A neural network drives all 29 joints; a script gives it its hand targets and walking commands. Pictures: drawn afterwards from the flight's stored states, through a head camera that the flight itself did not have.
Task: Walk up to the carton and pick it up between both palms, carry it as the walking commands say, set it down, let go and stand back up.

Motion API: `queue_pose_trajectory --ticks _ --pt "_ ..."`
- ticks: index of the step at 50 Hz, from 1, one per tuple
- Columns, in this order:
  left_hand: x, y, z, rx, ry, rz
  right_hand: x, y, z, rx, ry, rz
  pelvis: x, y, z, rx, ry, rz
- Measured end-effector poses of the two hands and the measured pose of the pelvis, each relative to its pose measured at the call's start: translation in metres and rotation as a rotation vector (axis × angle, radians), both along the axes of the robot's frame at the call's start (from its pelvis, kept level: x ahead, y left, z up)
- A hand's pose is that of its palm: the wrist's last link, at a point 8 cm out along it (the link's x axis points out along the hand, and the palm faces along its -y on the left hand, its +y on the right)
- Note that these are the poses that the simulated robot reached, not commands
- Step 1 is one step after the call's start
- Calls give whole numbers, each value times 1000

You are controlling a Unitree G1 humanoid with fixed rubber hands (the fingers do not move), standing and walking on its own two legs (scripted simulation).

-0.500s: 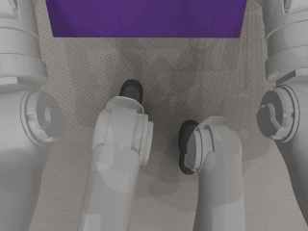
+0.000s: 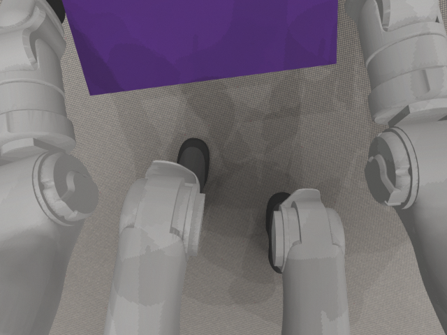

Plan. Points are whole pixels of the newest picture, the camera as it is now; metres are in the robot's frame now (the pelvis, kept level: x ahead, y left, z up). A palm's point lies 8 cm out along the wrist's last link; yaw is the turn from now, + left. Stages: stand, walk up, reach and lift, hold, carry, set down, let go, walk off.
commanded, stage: set down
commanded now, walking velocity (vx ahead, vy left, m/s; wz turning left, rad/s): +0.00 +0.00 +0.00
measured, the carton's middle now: out of the picture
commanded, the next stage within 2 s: none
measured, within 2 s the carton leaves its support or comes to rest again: rests again in 0.50 s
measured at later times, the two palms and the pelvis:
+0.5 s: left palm out of the picture +0.47 +0.36 -0.17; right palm out of the picture +0.60 -0.01 -0.17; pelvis +0.00 +0.00 +0.00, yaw +0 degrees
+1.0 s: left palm out of the picture +0.47 +0.36 -0.18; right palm out of the picture +0.61 -0.01 -0.18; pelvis +0.01 +0.00 -0.01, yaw +0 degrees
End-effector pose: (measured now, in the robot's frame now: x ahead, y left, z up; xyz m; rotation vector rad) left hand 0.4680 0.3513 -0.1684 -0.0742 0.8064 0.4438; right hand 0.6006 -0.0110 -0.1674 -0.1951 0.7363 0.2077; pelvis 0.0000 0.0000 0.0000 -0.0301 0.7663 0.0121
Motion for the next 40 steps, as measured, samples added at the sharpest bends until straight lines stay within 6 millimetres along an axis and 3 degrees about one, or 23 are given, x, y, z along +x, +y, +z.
queue_pose_trajectory --ticks 40 --pt "2 4 -9 -13 -15 2 4 2 -10 28 -21 0 5 2 -4 10 26 -10"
